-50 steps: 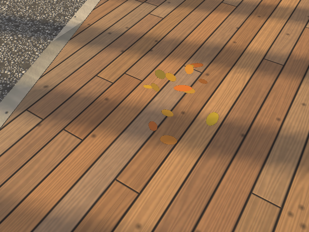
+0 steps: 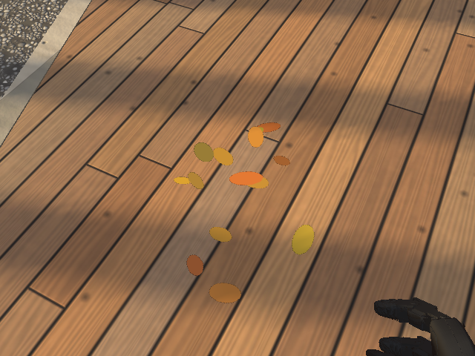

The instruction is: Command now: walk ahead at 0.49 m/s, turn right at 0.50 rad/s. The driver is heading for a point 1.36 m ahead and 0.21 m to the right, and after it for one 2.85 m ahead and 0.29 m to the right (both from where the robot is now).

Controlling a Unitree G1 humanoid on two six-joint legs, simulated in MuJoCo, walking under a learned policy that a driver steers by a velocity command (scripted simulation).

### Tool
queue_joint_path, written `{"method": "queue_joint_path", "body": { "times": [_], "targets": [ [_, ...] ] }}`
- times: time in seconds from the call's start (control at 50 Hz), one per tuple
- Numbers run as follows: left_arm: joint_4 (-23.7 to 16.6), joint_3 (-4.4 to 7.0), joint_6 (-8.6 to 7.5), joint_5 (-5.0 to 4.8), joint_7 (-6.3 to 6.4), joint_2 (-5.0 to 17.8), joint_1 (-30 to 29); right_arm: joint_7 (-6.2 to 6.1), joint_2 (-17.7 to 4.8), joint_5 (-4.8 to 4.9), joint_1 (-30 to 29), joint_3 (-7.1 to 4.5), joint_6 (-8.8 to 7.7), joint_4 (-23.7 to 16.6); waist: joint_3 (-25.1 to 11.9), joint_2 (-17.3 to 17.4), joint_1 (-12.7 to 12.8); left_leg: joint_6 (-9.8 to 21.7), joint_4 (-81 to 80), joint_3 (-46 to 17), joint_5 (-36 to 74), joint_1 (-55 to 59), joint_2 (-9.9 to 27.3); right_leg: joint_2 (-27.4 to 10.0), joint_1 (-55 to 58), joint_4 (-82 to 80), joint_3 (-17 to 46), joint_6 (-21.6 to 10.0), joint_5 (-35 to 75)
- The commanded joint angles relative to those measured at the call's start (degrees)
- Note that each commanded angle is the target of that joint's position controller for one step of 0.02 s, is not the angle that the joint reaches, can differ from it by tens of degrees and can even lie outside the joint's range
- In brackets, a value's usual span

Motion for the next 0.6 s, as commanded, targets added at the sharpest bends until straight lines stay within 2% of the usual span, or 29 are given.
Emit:
{"method": "queue_joint_path", "body": {
  "times": [0.02,0.04,0.06,0.08,0.1,0.12,0.16,0.22,0.26,0.32,0.38,0.46,0.48,0.52,0.54,0.56,0.58,0.6],
  "targets": [
    [-4.22,2.29,-0.99,-0.20,-0.32,10.25,-5.41,-2.15,-10.93,-0.37,20.89,-3.88,-1.62,2.56,-11.11,-3.71,-13.80,3.63,-4.06,-3.28,-1.26,33.77,2.06,-10.11,-14.97,25.64,4.45,0.34,54.45],
    [-6.24,1.41,-1.23,-0.28,-0.55,6.32,-4.13,-3.09,-15.42,-1.87,28.97,-4.91,-1.80,2.61,-19.50,3.81,-15.15,5.84,-4.33,-17.91,-11.85,45.33,16.67,-6.43,-22.57,41.01,0.82,0.31,30.19],
    [-6.09,0.80,-0.04,-2.34,-0.13,2.37,4.65,-2.60,-16.84,-2.63,25.05,-5.40,-1.40,2.09,-23.31,14.96,-8.94,14.25,-10.83,-43.12,-16.46,53.06,29.06,0.75,-38.82,56.90,-4.21,1.76,-9.17],
    [-5.48,1.77,0.74,0.24,0.29,8.63,-0.11,-2.16,-11.10,-0.98,20.61,-4.81,-0.90,1.13,-15.36,4.42,-8.68,12.79,-15.39,-42.52,-27.86,43.60,25.52,-4.35,-43.33,58.80,-4.28,0.87,-2.73],
    [-6.31,2.20,0.99,0.71,-0.37,8.90,-5.20,-1.98,-7.57,-0.50,16.46,-3.93,-1.15,0.73,-7.77,1.03,-7.78,11.25,-17.73,-32.99,-26.66,34.42,22.82,-6.19,-42.39,56.61,-4.74,1.07,2.95],
    [-6.93,2.18,1.20,0.89,-0.84,7.91,-7.07,-1.71,-6.20,-0.68,15.37,-3.55,-1.54,1.29,-4.72,-0.42,-6.72,10.10,-19.51,-26.60,-19.68,29.09,20.53,-7.68,-41.04,54.90,-5.31,1.28,4.87],
    [-7.30,2.14,2.53,1.86,-1.85,6.41,-7.38,-1.83,-5.54,-0.27,17.35,-3.28,-2.51,3.18,-2.32,2.41,-5.04,8.33,-21.53,-16.98,-10.85,22.69,17.63,-9.75,-38.39,52.70,-6.15,1.96,5.20],
    [-9.52,1.84,3.66,2.00,-2.87,4.82,-11.44,-1.41,-5.92,0.43,20.37,-3.45,-4.11,4.99,-1.54,2.73,-4.70,8.41,-24.08,-9.87,-3.69,21.69,17.56,-11.42,-41.32,50.68,-6.97,2.47,8.23],
    [-11.49,1.70,3.86,1.94,-3.45,4.79,-15.84,-1.30,-6.58,0.18,21.88,-3.65,-4.35,5.78,-0.79,2.44,-4.99,8.37,-25.02,-5.68,-0.71,22.63,17.32,-12.22,-45.30,48.50,-7.32,3.09,12.34],
    [-13.86,1.25,3.70,1.53,-4.03,4.43,-21.81,-1.08,-6.99,-0.05,23.89,-3.64,-4.17,6.87,0.12,2.26,-5.77,7.19,-24.58,0.82,4.66,23.88,15.46,-12.15,-47.43,40.85,-9.00,3.76,19.39],
    [-15.98,0.51,3.31,1.40,-4.71,3.73,-28.25,-1.19,-8.01,0.02,25.68,-3.68,-4.01,7.64,0.78,2.69,-7.33,5.73,-23.45,5.80,8.32,24.67,14.62,-11.48,-44.13,30.49,-12.59,3.33,25.03],
    [-18.58,0.38,3.26,1.86,-5.14,4.51,-34.46,-1.94,-9.95,-0.09,29.87,-4.03,-2.93,9.39,1.99,3.01,-9.40,5.11,-21.02,8.15,12.39,32.28,17.01,-10.17,-43.02,22.50,-16.38,1.55,19.50],
    [-18.94,0.49,3.27,2.10,-5.05,4.78,-34.86,-2.18,-10.39,-0.15,30.56,-4.10,-2.43,9.87,1.88,3.20,-9.36,4.86,-19.06,8.91,16.44,34.59,17.54,-9.28,-42.37,21.06,-17.21,0.75,16.42],
    [-18.51,0.99,3.25,2.44,-4.57,5.58,-32.26,-2.63,-12.02,-0.28,30.99,-4.40,-1.46,10.56,-0.53,4.68,-7.69,4.06,-10.71,11.22,34.22,37.36,18.12,-5.58,-36.63,18.89,-19.35,-1.36,9.60],
    [-17.09,1.49,2.94,2.61,-4.26,6.32,-27.38,-2.71,-12.57,-0.29,31.45,-4.43,-0.91,10.93,-3.46,4.93,-5.64,3.95,-2.85,11.85,40.59,37.14,18.19,-3.26,-30.41,17.10,-19.37,-2.77,7.58],
    [-13.82,2.42,2.32,3.08,-3.66,7.67,-17.81,-2.68,-12.43,-0.02,31.20,-4.19,-0.46,10.76,-8.68,3.08,-1.52,2.97,9.04,13.19,37.88,32.60,17.12,-1.33,-17.92,12.58,-18.62,-4.49,9.94],
    [-11.15,3.93,1.94,3.71,-2.60,11.87,-7.74,-2.43,-10.30,-0.03,31.20,-3.45,-0.54,8.94,-15.91,-2.31,2.29,1.52,25.54,13.11,18.65,19.65,15.80,-11.05,-1.44,11.00,-5.57,-7.35,4.06],
    [-11.79,5.06,2.11,2.69,-1.76,17.71,-8.25,-0.90,-3.97,0.78,33.27,-2.07,-0.99,4.93,-21.04,-15.79,-1.41,-1.83,44.96,10.52,-30.06,-5.63,5.10,-28.94,14.94,5.93,24.93,-15.19,4.95]
  ]
}}
Velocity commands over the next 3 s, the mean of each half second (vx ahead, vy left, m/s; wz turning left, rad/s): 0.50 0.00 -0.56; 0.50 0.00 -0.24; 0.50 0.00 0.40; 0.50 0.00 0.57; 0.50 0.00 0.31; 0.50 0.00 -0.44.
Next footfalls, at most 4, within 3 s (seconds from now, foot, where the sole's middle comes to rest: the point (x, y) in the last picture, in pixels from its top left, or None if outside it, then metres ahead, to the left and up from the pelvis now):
0.04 left None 0.20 0.09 -0.76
0.56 right None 0.41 -0.18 -0.76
1.14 left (334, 249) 0.76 -0.17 -0.76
1.66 right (398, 183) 1.03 -0.38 -0.76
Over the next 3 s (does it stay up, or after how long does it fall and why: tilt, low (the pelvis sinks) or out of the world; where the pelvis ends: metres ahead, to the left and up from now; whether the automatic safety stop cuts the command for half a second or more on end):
stays up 1.56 -0.14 0.02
